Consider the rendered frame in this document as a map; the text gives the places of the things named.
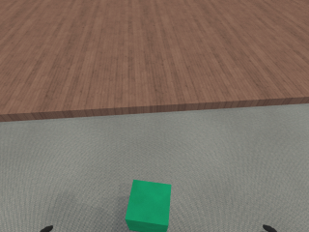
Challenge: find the carton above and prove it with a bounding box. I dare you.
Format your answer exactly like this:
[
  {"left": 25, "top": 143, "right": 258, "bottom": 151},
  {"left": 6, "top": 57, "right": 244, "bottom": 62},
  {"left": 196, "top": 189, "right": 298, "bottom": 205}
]
[{"left": 125, "top": 180, "right": 172, "bottom": 232}]

